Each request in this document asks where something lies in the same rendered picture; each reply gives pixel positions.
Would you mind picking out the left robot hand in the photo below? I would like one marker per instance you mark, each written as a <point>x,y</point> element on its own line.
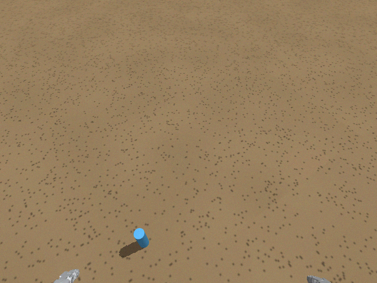
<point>68,276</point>

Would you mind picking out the can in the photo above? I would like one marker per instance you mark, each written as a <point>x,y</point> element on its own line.
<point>141,237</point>

